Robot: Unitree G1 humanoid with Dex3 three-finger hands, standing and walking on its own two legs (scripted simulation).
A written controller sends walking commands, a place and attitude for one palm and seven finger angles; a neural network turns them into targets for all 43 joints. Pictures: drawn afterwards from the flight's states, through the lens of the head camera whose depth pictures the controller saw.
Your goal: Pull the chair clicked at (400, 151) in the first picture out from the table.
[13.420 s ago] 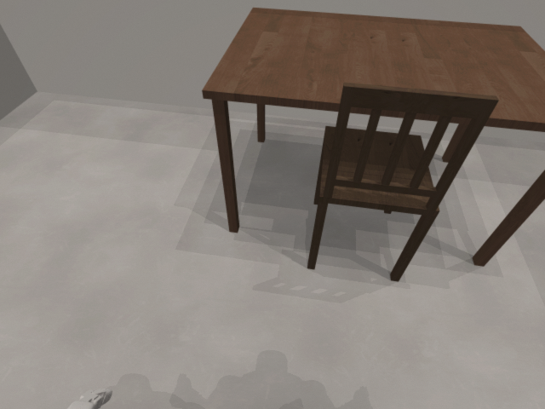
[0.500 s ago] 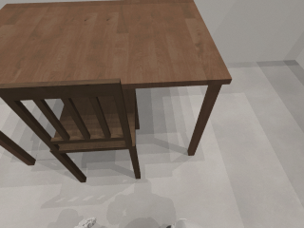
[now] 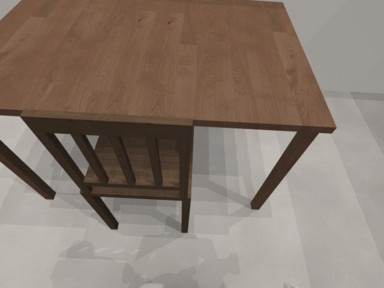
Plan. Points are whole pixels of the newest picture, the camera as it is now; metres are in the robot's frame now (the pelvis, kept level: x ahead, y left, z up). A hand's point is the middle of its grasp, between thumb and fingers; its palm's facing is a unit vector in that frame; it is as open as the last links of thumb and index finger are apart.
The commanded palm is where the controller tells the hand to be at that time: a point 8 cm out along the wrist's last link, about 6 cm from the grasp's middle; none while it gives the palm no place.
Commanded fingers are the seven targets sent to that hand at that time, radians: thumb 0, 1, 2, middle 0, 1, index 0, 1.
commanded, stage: come to a stop and stand still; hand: left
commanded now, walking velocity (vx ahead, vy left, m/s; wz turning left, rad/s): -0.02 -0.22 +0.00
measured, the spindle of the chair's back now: (124, 161) +0.42 +0.23 -0.09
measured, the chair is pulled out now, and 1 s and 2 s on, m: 0.00 0.00 0.00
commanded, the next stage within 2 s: none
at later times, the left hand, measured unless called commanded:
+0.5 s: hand out of the picture -0.01 +0.18 -0.16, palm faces -0.05 -0.98 -0.20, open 7.4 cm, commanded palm none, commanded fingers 0.00 0.90 0.90 -0.20 -0.30 -0.20 -0.30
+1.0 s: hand out of the picture -0.11 +0.09 -0.14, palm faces +0.10 -0.98 -0.18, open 7.4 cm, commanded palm none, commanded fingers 0.00 0.90 0.90 -0.20 -0.30 -0.20 -0.30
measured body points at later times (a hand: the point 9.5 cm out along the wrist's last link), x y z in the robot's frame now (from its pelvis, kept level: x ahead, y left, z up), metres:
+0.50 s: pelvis -0.05 -0.01 +0.02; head -0.04 +0.00 +0.47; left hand +0.00 +0.23 -0.14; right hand -0.10 -0.24 -0.13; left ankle +0.01 +0.10 -0.73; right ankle -0.11 -0.15 -0.70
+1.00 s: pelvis -0.04 -0.04 +0.02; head -0.01 -0.07 +0.47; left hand -0.11 +0.15 -0.13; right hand -0.03 -0.27 -0.16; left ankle -0.06 +0.11 -0.71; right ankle -0.10 -0.14 -0.73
